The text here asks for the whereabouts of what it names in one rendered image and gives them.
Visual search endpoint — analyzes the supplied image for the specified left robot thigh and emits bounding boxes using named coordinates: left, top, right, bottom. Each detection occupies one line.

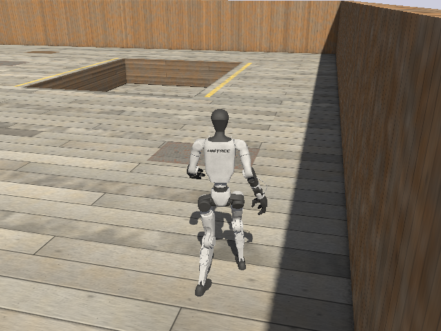
left=198, top=194, right=216, bottom=248

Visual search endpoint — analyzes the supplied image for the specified right robot foot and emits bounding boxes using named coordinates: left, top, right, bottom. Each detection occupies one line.
left=235, top=254, right=246, bottom=270

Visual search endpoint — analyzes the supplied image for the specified left robot forearm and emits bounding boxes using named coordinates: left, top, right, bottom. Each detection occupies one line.
left=187, top=165, right=196, bottom=177

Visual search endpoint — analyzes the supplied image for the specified left robot upper arm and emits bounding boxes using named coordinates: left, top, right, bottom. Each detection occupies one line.
left=188, top=139, right=206, bottom=174

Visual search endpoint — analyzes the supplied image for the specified robot left hand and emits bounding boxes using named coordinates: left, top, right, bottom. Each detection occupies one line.
left=190, top=168, right=205, bottom=179

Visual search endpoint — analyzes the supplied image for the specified right robot upper arm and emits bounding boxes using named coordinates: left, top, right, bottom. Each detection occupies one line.
left=234, top=139, right=253, bottom=179

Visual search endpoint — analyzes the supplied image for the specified right robot forearm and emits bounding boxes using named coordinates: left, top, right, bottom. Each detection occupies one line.
left=247, top=168, right=265, bottom=199

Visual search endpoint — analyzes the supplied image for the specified robot right hand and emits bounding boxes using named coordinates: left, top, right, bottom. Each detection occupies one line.
left=252, top=196, right=267, bottom=215

